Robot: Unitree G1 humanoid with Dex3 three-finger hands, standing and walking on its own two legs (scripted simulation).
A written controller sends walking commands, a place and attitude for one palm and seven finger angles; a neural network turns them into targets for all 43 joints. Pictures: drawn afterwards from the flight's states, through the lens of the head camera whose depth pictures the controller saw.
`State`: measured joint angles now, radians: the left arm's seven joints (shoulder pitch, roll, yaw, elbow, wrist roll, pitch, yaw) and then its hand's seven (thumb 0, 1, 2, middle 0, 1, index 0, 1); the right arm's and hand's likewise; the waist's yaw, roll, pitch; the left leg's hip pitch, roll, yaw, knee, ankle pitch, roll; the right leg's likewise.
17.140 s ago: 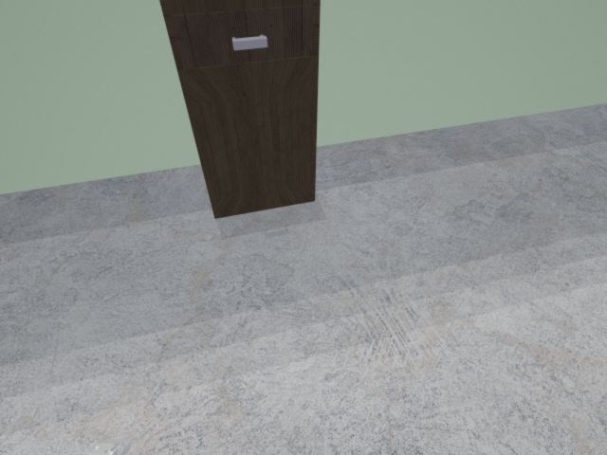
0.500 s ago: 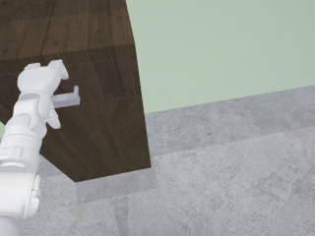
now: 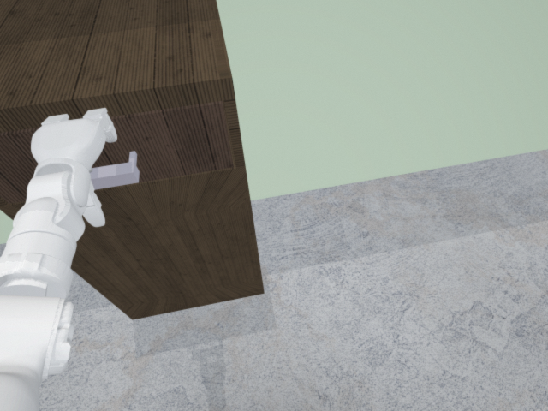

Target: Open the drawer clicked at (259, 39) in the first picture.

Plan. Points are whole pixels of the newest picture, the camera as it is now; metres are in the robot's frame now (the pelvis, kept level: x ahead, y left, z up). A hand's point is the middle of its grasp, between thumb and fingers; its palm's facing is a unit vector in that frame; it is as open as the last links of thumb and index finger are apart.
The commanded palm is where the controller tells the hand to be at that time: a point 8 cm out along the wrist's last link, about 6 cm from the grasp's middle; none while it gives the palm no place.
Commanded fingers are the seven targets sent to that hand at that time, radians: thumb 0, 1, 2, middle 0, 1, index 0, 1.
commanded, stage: re-aim the fingers above the handle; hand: left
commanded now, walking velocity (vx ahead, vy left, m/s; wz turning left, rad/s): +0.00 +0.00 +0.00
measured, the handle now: (105, 168) +0.52 +0.30 +0.04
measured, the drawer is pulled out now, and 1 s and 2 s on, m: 0.00 0.00 0.00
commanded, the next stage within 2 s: lower the fingers behind the handle in 1.42 s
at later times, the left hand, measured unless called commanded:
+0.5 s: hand (88, 174) +0.45 +0.28 +0.10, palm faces +0.00 -0.02 -1.00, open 13.8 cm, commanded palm +0.42 +0.29 +0.16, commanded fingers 0.00 -0.50 0.30 -0.30 -1.20 -0.30 -1.20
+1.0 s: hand (99, 173) +0.45 +0.26 +0.10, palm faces -0.02 -0.02 -1.00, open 13.8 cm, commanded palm +0.42 +0.29 +0.16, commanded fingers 0.00 -0.50 0.30 -0.30 -1.20 -0.30 -1.20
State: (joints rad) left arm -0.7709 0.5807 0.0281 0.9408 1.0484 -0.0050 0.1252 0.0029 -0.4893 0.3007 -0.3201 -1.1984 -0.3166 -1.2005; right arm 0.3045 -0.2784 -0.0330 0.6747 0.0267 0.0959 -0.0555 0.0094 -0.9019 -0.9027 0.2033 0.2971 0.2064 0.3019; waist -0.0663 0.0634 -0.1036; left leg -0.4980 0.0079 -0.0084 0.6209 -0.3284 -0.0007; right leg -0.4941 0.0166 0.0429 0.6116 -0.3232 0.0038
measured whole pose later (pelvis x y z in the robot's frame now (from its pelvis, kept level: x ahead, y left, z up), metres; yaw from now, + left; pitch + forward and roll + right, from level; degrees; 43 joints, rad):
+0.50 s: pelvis +0.00 +0.01 +0.00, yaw -1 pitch +12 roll -1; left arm -0.68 0.58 0.05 0.83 1.03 -0.04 0.13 0.00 -0.49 0.30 -0.32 -1.20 -0.32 -1.20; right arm 0.33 -0.28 -0.05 0.67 0.02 0.09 -0.05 0.01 -0.90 -0.90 0.20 0.30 0.21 0.30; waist -0.06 0.06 -0.11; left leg -0.51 0.01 0.00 0.63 -0.33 0.01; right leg -0.50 0.02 0.05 0.60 -0.32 0.01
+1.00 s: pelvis -0.01 +0.01 +0.00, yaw +1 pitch +11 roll +0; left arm -0.78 0.55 0.00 0.88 1.04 -0.06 0.10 0.00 -0.49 0.30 -0.32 -1.20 -0.32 -1.20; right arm 0.27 -0.27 -0.02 0.66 0.02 0.07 -0.07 0.01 -0.90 -0.90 0.20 0.30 0.21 0.30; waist -0.06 0.04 -0.09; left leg -0.51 0.00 -0.02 0.64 -0.33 0.01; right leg -0.49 0.01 0.03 0.62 -0.32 0.01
